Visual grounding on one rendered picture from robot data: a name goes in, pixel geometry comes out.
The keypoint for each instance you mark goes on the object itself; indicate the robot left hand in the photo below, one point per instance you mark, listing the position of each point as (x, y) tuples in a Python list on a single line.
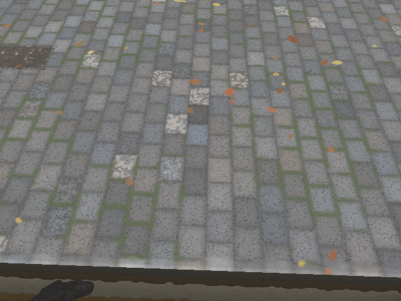
[(66, 291)]

